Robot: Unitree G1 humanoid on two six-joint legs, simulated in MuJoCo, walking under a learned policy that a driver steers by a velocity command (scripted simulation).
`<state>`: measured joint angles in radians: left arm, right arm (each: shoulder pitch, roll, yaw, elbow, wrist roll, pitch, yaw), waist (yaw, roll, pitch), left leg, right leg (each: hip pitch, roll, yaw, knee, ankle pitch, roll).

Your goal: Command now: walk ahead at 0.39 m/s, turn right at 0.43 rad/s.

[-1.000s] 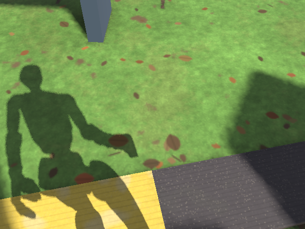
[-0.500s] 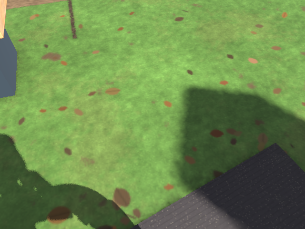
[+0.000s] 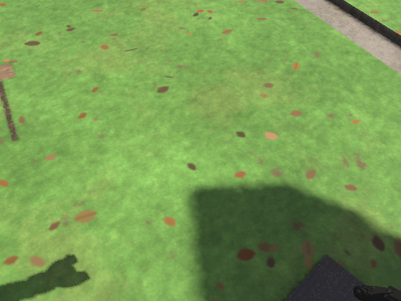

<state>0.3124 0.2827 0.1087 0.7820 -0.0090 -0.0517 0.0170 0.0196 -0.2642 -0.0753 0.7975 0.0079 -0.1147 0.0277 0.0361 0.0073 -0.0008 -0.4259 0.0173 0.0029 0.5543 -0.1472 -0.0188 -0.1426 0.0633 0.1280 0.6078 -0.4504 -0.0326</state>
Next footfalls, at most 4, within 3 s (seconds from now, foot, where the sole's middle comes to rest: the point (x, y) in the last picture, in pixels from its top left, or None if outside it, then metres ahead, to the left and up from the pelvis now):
0.38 right None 0.23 -0.12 -0.76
2.56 right None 0.33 -0.15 -0.76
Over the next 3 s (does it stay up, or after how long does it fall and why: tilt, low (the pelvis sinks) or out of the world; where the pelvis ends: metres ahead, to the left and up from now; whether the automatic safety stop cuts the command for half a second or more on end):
stays up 0.46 -0.04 -0.01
